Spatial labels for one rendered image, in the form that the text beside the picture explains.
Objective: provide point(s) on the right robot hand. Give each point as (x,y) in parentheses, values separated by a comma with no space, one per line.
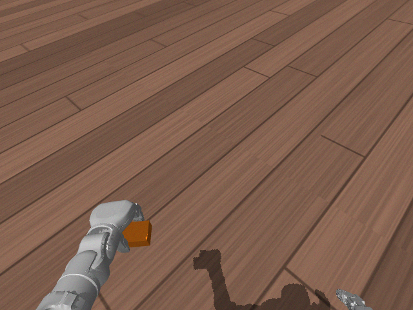
(352,301)

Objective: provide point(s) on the left robot hand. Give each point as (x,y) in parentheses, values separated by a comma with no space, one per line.
(119,214)

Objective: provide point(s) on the small box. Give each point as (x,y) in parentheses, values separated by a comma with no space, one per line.
(138,234)

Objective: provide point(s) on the left robot arm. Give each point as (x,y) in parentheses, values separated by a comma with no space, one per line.
(86,272)

